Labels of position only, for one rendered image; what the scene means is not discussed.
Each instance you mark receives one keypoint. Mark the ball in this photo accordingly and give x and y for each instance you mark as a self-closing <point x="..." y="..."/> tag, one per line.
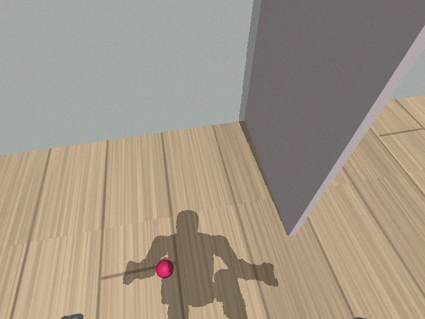
<point x="164" y="269"/>

